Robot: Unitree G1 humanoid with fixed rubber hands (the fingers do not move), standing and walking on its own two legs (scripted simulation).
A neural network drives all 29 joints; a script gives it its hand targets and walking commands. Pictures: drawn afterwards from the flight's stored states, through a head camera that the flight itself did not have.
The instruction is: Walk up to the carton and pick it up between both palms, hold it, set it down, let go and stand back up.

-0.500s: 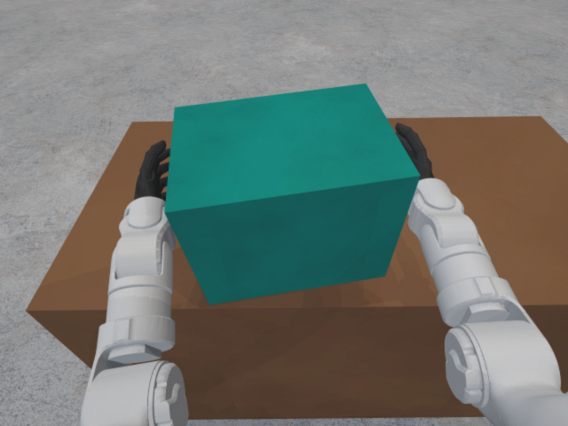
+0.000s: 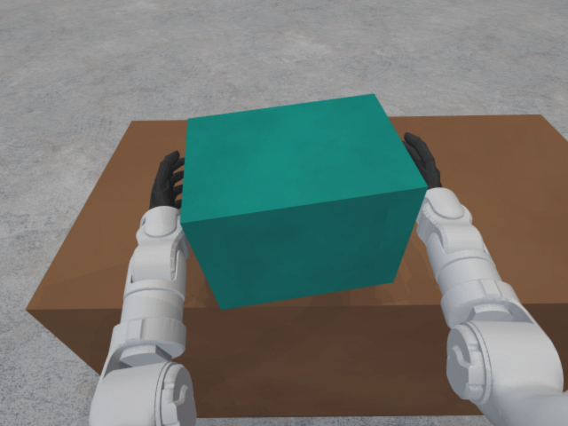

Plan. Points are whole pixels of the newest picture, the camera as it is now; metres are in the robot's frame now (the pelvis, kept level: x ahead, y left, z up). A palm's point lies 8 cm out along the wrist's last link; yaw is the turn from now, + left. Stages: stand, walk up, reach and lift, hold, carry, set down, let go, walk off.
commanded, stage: set down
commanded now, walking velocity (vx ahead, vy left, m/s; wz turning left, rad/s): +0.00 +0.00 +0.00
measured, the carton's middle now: (295, 204) +0.41 +0.00 +0.10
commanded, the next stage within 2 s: none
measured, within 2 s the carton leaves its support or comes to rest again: rests again in 1.14 s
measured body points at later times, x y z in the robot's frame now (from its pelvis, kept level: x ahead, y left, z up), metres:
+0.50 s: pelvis +0.01 +0.00 +0.00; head +0.04 +0.00 +0.45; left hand +0.41 +0.19 +0.09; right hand +0.44 -0.18 +0.10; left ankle -0.01 +0.15 -0.75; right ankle +0.01 -0.13 -0.75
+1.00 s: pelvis +0.00 +0.00 +0.00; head +0.02 +0.00 +0.45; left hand +0.40 +0.18 +0.08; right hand +0.42 -0.19 +0.09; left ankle -0.01 +0.15 -0.75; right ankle +0.01 -0.13 -0.75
